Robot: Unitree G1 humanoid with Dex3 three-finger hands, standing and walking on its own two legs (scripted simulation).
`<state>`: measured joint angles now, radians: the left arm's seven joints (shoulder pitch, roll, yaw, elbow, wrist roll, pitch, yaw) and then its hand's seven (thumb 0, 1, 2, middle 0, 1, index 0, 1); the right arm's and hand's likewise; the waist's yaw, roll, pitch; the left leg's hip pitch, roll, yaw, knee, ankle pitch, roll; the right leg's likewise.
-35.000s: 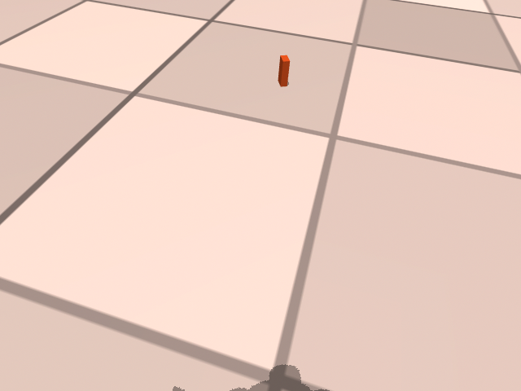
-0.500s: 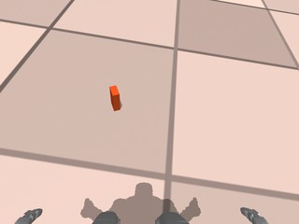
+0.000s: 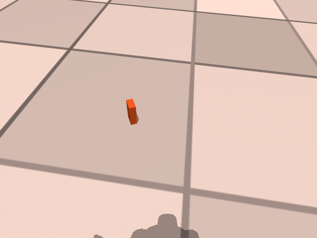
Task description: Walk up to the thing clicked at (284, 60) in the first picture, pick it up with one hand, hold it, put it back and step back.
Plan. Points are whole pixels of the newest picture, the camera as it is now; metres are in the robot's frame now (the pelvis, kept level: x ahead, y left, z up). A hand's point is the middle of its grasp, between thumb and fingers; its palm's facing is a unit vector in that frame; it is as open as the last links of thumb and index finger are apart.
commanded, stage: step back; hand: left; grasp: from the side
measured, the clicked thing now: (131, 112) +1.07 +0.20 -0.66
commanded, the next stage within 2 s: stand in 0.72 s
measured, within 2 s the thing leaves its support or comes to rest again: neither
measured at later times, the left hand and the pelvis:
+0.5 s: hand out of the picture +0.14 +0.25 -0.14, palm faces +0.06 -0.93 -0.36, open 7.4 cm; pelvis +0.04 -0.01 +0.00, yaw +4 degrees
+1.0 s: hand out of the picture +0.13 +0.26 -0.14, palm faces +0.02 -0.95 -0.32, open 7.4 cm; pelvis +0.06 +0.00 +0.02, yaw +2 degrees
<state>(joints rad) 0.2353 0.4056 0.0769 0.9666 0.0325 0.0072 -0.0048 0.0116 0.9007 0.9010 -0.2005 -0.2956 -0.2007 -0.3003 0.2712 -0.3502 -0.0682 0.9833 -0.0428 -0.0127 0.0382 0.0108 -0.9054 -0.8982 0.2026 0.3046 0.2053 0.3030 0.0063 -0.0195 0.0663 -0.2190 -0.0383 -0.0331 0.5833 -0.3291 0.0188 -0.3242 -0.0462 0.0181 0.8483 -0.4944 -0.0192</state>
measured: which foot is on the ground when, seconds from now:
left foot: down 0.00-0.22, up 0.24-0.48, down 0.50-1.00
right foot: up 0.00-0.18, down 0.20-1.00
